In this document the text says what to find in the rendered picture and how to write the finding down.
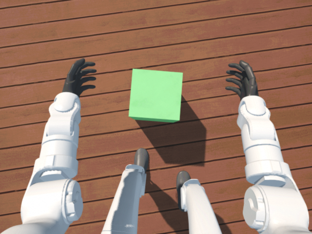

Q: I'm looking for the robot left thigh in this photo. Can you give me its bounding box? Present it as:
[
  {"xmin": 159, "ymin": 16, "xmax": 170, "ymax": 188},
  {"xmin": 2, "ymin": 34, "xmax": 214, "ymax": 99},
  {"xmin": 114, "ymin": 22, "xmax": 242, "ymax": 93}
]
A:
[{"xmin": 101, "ymin": 169, "xmax": 146, "ymax": 234}]

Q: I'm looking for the right robot forearm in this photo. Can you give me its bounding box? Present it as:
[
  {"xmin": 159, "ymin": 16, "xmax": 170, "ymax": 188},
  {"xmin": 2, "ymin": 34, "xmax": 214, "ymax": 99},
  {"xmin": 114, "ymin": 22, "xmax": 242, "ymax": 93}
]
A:
[{"xmin": 237, "ymin": 96, "xmax": 309, "ymax": 224}]

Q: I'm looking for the robot right shin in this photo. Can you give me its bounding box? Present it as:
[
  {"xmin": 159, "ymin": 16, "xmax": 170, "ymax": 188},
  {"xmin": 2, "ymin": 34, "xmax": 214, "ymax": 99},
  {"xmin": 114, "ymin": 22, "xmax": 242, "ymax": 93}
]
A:
[{"xmin": 182, "ymin": 179, "xmax": 205, "ymax": 190}]

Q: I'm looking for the carton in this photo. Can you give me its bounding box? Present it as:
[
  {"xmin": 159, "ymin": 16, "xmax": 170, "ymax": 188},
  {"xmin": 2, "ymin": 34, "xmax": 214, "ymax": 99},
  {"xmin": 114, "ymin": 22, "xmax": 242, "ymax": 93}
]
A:
[{"xmin": 129, "ymin": 69, "xmax": 183, "ymax": 123}]

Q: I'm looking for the left robot forearm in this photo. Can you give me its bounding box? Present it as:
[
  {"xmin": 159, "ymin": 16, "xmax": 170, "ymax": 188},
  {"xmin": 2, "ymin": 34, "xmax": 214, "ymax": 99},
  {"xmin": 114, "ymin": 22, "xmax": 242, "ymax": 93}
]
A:
[{"xmin": 20, "ymin": 92, "xmax": 81, "ymax": 222}]

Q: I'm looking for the robot left upper arm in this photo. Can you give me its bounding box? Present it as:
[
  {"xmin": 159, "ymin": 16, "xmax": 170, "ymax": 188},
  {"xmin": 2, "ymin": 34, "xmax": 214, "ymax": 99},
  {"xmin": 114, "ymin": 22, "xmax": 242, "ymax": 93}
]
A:
[{"xmin": 1, "ymin": 178, "xmax": 83, "ymax": 234}]

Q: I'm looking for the robot right upper arm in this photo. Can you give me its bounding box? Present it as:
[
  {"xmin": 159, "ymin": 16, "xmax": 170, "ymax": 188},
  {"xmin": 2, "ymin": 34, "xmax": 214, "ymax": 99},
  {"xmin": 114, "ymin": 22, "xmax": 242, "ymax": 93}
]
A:
[{"xmin": 243, "ymin": 185, "xmax": 312, "ymax": 234}]

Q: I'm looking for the left robot hand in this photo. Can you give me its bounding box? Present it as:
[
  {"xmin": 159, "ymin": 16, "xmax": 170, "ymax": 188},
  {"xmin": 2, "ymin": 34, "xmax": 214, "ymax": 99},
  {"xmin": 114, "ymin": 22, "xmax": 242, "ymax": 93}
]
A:
[{"xmin": 62, "ymin": 58, "xmax": 97, "ymax": 97}]

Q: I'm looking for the right robot hand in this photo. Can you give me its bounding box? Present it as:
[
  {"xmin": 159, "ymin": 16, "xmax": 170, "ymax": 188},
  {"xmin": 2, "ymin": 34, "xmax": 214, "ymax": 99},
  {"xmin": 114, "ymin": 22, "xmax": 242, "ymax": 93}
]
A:
[{"xmin": 225, "ymin": 60, "xmax": 259, "ymax": 101}]

